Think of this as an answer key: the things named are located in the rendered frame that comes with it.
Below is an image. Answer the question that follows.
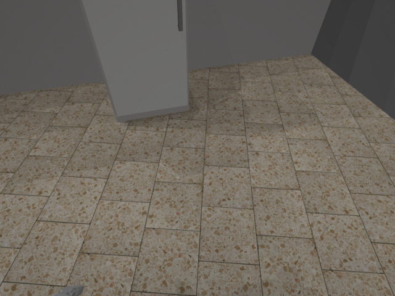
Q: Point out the fridge door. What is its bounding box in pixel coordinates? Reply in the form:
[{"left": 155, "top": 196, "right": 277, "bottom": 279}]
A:
[{"left": 82, "top": 0, "right": 188, "bottom": 116}]

